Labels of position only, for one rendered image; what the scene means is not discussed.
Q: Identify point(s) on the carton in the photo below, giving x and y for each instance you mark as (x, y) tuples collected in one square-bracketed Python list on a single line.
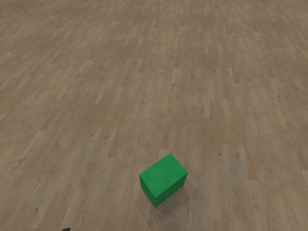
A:
[(163, 179)]

